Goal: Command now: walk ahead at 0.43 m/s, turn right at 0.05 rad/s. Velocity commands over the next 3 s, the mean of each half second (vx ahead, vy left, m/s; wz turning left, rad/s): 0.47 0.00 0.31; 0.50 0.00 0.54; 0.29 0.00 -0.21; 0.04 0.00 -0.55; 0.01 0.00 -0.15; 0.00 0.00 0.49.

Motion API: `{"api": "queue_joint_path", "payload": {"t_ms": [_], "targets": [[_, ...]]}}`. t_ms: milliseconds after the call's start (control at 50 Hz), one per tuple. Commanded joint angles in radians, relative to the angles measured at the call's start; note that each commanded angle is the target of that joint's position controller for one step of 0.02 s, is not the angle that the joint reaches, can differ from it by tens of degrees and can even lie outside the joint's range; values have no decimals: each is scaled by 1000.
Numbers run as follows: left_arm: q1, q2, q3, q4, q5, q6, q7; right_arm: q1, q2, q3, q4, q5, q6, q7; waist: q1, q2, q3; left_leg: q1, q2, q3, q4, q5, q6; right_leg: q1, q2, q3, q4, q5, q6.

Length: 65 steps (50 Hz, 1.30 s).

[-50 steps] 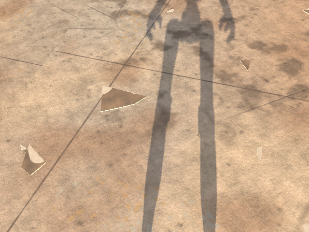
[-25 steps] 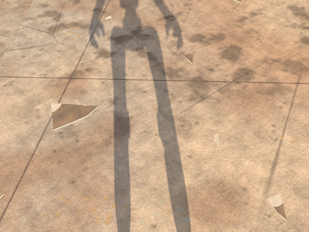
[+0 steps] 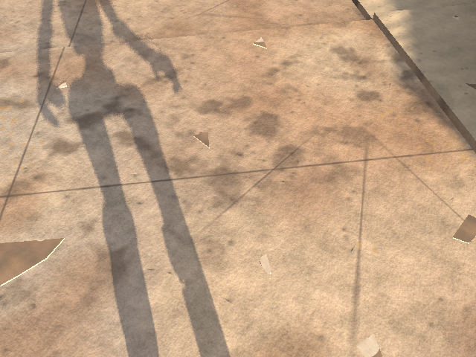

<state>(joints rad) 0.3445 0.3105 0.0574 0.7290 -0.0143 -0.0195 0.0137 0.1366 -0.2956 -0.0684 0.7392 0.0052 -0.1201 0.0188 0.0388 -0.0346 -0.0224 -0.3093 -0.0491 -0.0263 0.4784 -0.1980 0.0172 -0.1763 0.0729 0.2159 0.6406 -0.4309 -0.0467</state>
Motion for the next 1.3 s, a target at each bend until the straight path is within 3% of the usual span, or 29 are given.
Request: {"api": "queue_joint_path", "payload": {"t_ms": [20,40,100,200,280,360,380,400,420,440,460,480,520,620,700,780,820,860,880,900,920,940,960,980,1020,1100,1180,1220,1300], "targets": [[-50,135,21,-115,-17,-47,5,223,-189,-47,12,10,-5,13,-89,227,41,427,413,-740,-292,-482,272,-617,-50,-65,463,-118,7],[-93,143,23,-111,-14,-57,-1,197,-148,-33,1,11,-1,14,-88,181,87,391,368,-635,-285,-409,251,-639,-85,-77,491,-32,4],[-167,102,19,-125,20,-86,-17,179,-117,-15,-15,2,19,3,-79,133,78,324,262,-449,-296,-116,215,-589,-134,-120,383,116,23],[-294,14,-12,-164,20,-97,-35,214,-157,-25,-5,17,44,-30,-98,153,64,176,180,-287,-295,123,198,-390,-78,-190,35,261,92],[-353,49,-2,-175,1,-102,-42,268,-169,-30,7,27,60,-37,-106,155,54,126,200,-321,-260,130,173,-232,-45,-167,-105,405,102],[-227,113,34,-148,-2,-104,-25,247,-149,-28,-4,28,68,-39,-6,159,7,102,178,-342,-108,193,107,20,-64,-162,-201,366,40],[-108,151,51,-132,7,-104,-14,234,-108,-15,-19,16,66,-34,56,123,-85,34,123,-298,81,172,75,207,-147,-98,-199,331,-5],[42,222,67,-115,22,-94,-4,266,-24,10,-49,-1,63,-37,90,-68,-249,-163,21,-182,407,-92,24,493,-354,153,-211,201,-76],[62,244,70,-89,27,-81,-20,376,-18,17,-74,35,54,-39,27,-349,-295,-381,-11,-129,640,-422,3,548,-511,555,-342,-31,-190],[3,142,47,-97,17,-81,-24,336,-115,-7,-44,50,61,-41,31,-192,-147,-456,61,-149,750,-338,-4,432,-474,498,-373,-138,-171],[-40,95,35,-97,11,-79,-22,254,-139,-15,-49,42,66,-37,34,-110,-37,-463,91,-122,756,-250,-5,319,-429,317,-376,-31,-143],[-85,75,28,-92,18,-79,-23,224,-123,-14,-48,31,69,-37,12,-53,3,-425,119,-107,735,-185,-9,230,-381,206,-395,102,-129],[-125,51,22,-76,30,-82,-22,192,-95,-16,-60,26,78,-26,-19,-73,48,-375,160,-97,691,-116,-11,123,-329,51,-440,270,-122],[-124,90,41,-30,18,-101,-20,102,-47,-1,-114,16,90,-9,-27,-31,78,-417,175,-78,539,23,-36,96,-332,-126,-504,476,-156],[-111,129,48,-4,12,-91,-14,-18,-35,13,-150,16,75,19,13,-7,100,-353,156,-13,297,220,-21,103,-305,-268,-511,529,-126],[-48,169,59,34,-7,-71,-11,-124,-47,13,-206,20,75,40,33,-1,120,-343,131,37,173,191,22,210,-338,-328,-471,611,-96],[-42,196,66,40,-13,-56,-7,-116,-75,0,-222,17,80,45,6,-25,85,-273,80,86,149,97,60,263,-344,-366,-371,880,-75],[-45,221,71,36,-19,-38,1,40,-137,-36,-197,15,91,40,-95,-46,-25,-42,-1,136,125,32,113,252,-326,-405,-109,1144,-48],[-44,200,61,29,-17,-37,6,211,-192,-68,-155,20,99,25,-184,-19,-110,226,-22,108,78,78,152,112,-292,-425,122,1066,-14],[14,98,28,-3,22,-45,4,298,-285,-91,-135,25,109,3,-162,184,-199,560,193,-246,69,62,246,-237,-200,-426,473,400,37],[38,52,-1,-51,26,-77,-9,262,-322,-84,-178,23,92,9,-102,292,-368,740,393,-816,-109,-148,425,-513,-19,-216,742,-186,68],[-83,157,25,-67,-9,-101,-22,259,-228,-60,-178,16,77,17,-167,148,-314,700,370,-750,-176,-202,363,-611,-82,-98,764,-114,54],[-114,153,20,-74,-33,-112,-29,223,-182,-45,-161,10,68,17,-141,118,-172,558,345,-582,-187,-140,318,-624,-127,-127,696,-20,36],[-112,133,15,-57,-19,-113,-20,157,-152,-34,-161,8,62,15,-93,33,-92,405,305,-461,-187,-20,281,-573,-177,-141,610,54,37],[-68,135,20,-27,-1,-89,-19,81,-102,-13,-167,-13,52,11,-35,81,-45,224,257,-323,-223,197,255,-443,-228,-141,530,129,50],[-74,84,9,-11,3,-48,-14,101,-126,-17,-107,-14,23,6,-29,78,7,124,240,-158,-306,320,254,-441,-234,-159,423,259,90],[-155,48,-3,-24,8,-59,-24,82,-116,-8,-72,-26,28,-14,-52,84,51,102,166,46,-290,549,174,-381,-184,-190,144,511,91],[-212,28,-10,-41,6,-65,-37,112,-126,-7,-48,-28,32,-22,-87,79,47,127,181,74,-285,550,156,-337,-152,-206,40,619,83],[-238,63,4,-79,6,-64,-68,109,-151,-18,-16,-12,64,-35,-87,97,42,291,250,67,-185,611,151,-394,-125,-208,-45,496,47]]}}
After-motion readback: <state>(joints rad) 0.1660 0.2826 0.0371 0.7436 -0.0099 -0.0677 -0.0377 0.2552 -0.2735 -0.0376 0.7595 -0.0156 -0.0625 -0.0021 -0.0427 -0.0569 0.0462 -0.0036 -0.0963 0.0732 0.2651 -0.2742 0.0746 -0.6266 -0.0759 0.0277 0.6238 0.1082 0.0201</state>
